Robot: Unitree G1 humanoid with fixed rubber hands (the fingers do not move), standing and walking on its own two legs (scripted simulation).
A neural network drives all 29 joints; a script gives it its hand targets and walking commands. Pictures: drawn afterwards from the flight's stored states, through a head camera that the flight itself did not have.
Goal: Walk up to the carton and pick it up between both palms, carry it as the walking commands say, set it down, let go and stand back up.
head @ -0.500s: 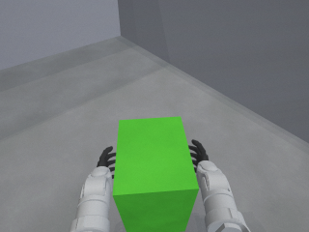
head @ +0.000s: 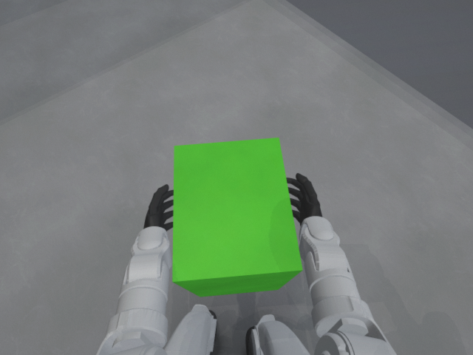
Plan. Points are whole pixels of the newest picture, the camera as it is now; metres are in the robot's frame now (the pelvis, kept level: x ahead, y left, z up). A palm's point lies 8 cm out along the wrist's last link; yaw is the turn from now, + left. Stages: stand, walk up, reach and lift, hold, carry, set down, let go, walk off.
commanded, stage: set down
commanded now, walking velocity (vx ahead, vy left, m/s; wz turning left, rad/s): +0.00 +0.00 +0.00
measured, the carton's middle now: (233, 228) +0.35 +0.01 -0.12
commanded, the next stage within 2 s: none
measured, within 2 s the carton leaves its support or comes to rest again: neither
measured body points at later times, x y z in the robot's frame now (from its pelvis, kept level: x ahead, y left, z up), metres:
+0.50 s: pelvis +0.00 +0.01 -0.07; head +0.17 +0.02 +0.35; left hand +0.37 +0.15 -0.16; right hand +0.39 -0.13 -0.14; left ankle +0.08 +0.09 -0.69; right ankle +0.03 -0.11 -0.69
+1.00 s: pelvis -0.03 +0.00 -0.14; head +0.20 +0.02 +0.25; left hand +0.40 +0.15 -0.24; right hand +0.42 -0.13 -0.23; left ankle +0.08 +0.09 -0.69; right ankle +0.03 -0.11 -0.69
